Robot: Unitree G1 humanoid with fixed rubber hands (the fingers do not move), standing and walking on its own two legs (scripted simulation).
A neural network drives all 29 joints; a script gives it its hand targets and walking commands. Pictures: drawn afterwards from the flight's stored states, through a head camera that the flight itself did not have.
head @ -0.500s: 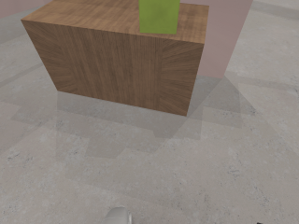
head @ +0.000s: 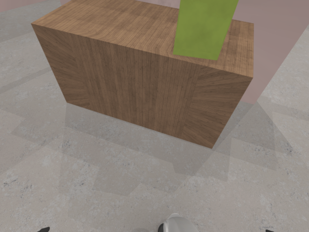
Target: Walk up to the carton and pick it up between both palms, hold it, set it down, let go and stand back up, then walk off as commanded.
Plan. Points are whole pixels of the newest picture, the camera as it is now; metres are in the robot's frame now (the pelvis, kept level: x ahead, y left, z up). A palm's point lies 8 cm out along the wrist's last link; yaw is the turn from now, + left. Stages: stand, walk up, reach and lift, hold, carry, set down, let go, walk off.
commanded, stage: walk up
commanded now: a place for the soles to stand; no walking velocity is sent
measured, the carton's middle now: (201, 19) +1.01 -0.21 +0.07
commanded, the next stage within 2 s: none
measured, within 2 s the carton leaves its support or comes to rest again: neither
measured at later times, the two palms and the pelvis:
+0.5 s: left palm (19, 202) +0.21 +0.37 -0.10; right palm (243, 194) +0.24 -0.25 -0.07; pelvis +0.15 +0.06 +0.01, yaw -1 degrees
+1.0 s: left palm (50, 165) +0.31 +0.32 -0.08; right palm (250, 162) +0.34 -0.30 -0.07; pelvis +0.25 +0.01 +0.01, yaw -1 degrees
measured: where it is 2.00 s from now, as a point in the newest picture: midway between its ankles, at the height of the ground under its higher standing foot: (145, 194)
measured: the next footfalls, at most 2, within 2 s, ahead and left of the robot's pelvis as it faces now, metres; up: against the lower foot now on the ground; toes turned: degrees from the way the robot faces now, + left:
right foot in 0.02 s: +0.19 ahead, -0.08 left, +0.00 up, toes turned +1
left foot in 0.40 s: +0.24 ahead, +0.14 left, +0.00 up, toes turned +2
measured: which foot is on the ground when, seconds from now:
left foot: down 0.00-0.06, up 0.08-0.38, down 0.40-1.00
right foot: up 0.00-0.00, down 0.02-0.42, up 0.44-1.00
